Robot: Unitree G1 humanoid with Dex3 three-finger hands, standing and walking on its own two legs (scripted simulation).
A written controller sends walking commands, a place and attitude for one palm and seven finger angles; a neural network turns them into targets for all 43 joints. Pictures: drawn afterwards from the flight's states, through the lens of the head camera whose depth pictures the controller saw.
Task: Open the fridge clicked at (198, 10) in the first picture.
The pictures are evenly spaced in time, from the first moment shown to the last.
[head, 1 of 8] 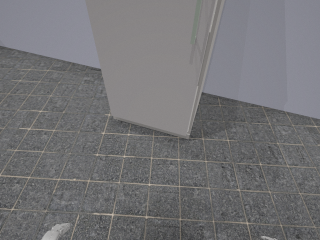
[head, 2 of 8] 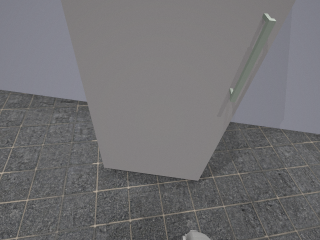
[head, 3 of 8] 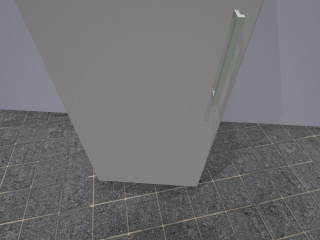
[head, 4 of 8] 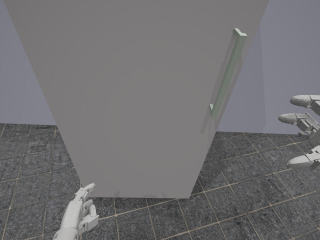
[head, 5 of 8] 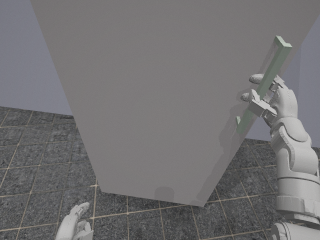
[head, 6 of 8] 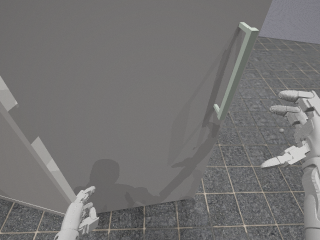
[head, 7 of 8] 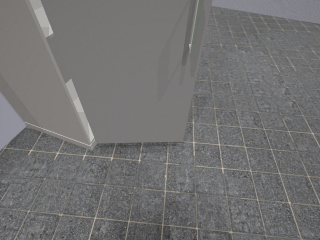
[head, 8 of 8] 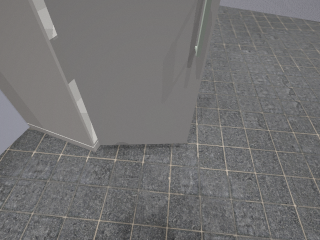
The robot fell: no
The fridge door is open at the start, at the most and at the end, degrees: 0 75 67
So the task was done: yes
